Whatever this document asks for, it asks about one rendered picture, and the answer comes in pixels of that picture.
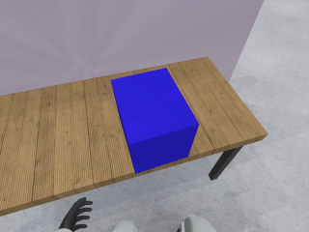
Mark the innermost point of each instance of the left robot hand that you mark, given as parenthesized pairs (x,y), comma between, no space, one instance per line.
(72,217)

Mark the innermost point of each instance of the robot left thigh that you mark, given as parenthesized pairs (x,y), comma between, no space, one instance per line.
(124,226)

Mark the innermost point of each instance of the carton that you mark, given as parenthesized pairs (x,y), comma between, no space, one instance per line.
(158,124)

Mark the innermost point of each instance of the robot thigh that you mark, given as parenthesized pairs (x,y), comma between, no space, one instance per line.
(124,226)
(195,224)

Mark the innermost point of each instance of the table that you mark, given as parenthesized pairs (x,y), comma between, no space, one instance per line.
(65,139)

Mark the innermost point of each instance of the robot right thigh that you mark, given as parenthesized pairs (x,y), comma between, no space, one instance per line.
(195,224)

